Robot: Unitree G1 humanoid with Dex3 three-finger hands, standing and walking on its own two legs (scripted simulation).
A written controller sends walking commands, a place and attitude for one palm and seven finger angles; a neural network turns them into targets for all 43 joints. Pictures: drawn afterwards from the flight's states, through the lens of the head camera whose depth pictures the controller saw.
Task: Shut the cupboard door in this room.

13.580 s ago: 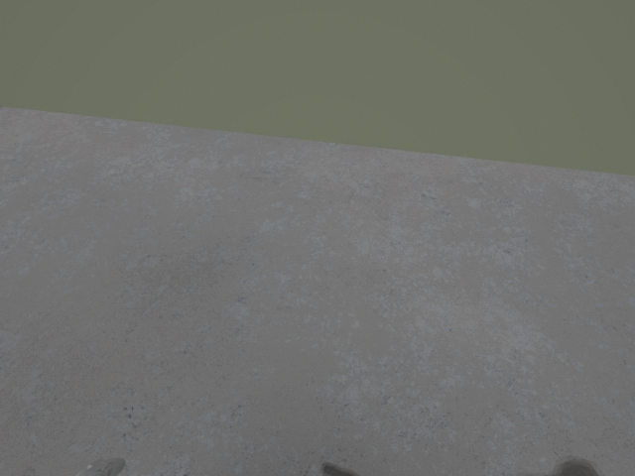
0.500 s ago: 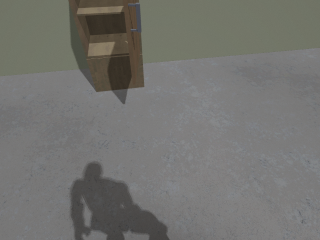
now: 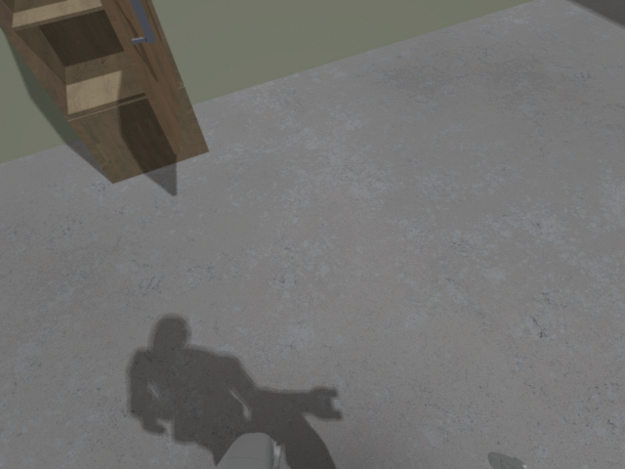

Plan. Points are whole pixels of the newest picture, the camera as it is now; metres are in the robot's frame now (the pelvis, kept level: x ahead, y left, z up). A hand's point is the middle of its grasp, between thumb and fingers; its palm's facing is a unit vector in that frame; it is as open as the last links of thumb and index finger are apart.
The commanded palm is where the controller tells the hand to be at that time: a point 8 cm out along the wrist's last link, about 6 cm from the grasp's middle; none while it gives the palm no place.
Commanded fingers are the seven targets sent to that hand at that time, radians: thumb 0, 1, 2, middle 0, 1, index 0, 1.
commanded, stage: walk around to get in front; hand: left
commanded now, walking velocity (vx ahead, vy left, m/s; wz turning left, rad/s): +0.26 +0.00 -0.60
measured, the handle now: (132, 14) +1.08 +0.56 +0.04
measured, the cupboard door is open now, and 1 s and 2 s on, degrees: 79 79 79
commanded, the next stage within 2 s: none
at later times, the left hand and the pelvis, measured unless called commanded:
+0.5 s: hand (148, 446) +0.15 +0.28 -0.17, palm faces -0.20 -0.96 -0.21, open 7.4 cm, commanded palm none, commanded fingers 0.00 0.90 0.90 -0.20 -0.30 -0.20 -0.30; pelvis +0.08 +0.08 +0.00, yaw -16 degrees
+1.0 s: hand (330, 279) +0.45 +0.02 -0.18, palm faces -0.60 -0.79 -0.17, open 7.4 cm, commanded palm none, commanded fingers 0.00 0.90 0.90 -0.20 -0.30 -0.20 -0.30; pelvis +0.24 -0.04 -0.02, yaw -33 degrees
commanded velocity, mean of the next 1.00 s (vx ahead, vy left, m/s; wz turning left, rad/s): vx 0.32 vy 0.00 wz -0.49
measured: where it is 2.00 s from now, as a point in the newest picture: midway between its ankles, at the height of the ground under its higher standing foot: (422, 335)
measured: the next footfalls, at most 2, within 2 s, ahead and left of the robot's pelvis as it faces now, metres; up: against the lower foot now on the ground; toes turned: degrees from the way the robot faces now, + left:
left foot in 0.40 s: +0.12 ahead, +0.18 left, +0.00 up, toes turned -11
right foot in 0.88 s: +0.29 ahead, -0.13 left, +0.00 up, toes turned -39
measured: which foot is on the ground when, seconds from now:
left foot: up 0.00-0.38, down 0.40-0.90, up 0.92-1.00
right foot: down 0.00-0.38, up 0.40-0.86, down 0.88-1.00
